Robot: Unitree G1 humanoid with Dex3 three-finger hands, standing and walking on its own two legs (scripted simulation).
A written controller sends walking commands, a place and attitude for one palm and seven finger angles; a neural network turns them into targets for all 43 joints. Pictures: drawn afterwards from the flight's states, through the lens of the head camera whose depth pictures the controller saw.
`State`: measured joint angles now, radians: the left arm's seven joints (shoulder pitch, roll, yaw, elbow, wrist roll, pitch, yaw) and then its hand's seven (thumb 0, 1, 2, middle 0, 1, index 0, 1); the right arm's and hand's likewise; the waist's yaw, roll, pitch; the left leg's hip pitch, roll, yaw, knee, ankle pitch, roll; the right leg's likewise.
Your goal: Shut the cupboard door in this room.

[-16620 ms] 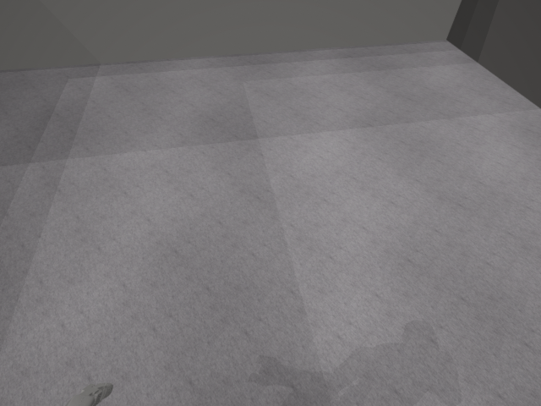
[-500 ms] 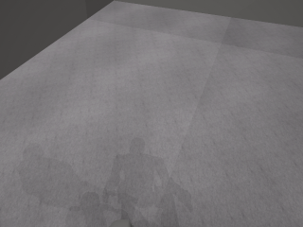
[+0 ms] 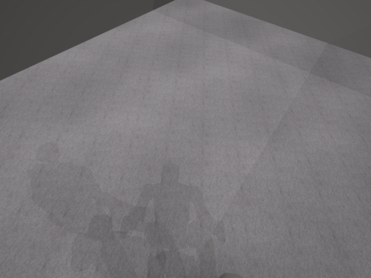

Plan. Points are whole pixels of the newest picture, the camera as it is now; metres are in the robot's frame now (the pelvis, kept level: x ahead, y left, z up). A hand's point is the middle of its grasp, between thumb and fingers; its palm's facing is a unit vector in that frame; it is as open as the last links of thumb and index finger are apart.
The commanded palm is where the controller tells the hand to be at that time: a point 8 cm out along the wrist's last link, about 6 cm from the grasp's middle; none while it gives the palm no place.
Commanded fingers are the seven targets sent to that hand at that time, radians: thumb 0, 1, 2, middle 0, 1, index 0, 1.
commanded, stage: turn or walk to find it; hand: left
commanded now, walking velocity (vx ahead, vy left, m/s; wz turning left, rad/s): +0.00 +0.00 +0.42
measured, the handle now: out of the picture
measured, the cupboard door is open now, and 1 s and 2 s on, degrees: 81 81 81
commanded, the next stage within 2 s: none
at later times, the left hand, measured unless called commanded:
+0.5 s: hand out of the picture -0.01 +0.13 -0.15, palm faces +0.25 -0.93 -0.26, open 7.4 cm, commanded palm none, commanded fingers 0.00 0.90 0.90 -0.20 -0.30 -0.20 -0.30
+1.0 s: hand out of the picture -0.12 +0.22 -0.18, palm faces +0.48 -0.85 -0.22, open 7.4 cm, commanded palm none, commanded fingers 0.00 0.90 0.90 -0.20 -0.30 -0.20 -0.30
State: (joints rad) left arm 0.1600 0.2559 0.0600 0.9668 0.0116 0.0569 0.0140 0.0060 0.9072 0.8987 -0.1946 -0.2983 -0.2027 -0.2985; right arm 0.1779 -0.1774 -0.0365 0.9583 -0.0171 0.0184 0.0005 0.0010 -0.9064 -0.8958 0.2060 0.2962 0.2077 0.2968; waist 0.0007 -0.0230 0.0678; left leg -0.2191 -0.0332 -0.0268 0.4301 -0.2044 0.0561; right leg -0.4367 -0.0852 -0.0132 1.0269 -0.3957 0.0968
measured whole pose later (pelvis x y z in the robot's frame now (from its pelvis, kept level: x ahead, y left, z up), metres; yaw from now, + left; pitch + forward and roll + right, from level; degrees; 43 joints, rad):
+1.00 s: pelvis -0.07 +0.00 +0.00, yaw +25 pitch -1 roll -3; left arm 0.19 0.27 0.06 0.99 0.01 0.05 0.01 0.01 0.91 0.90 -0.19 -0.30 -0.20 -0.30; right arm 0.13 -0.18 -0.03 0.95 -0.01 0.01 0.00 0.00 -0.91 -0.90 0.20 0.30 0.21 0.30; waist 0.03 -0.03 0.08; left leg -0.19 -0.03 0.00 0.43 -0.23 0.07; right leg -0.46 -0.09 -0.02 1.11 -0.38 0.09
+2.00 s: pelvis -0.11 -0.05 -0.01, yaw +52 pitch -1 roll -1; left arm 0.26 0.27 0.06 1.02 0.01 0.07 0.02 0.01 0.91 0.90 -0.20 -0.30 -0.20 -0.30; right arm 0.09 -0.20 -0.04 0.94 -0.02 0.02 0.00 0.00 -0.91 -0.90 0.20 0.30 0.20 0.30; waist 0.04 -0.04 0.09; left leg -0.22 0.00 0.02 0.54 -0.31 0.03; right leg -0.40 -0.10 -0.09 1.03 -0.51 0.07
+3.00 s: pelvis -0.13 -0.12 -0.02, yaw +78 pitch -2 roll +0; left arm 0.29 0.26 0.07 1.02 0.02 0.07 0.02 0.01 0.91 0.90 -0.20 -0.30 -0.21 -0.30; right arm 0.12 -0.20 -0.05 0.96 -0.02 0.03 0.01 0.00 -0.91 -0.90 0.20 0.30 0.20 0.30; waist 0.05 -0.05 0.08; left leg -0.23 0.01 0.07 0.59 -0.32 0.03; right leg -0.37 -0.13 -0.17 0.87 -0.49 0.04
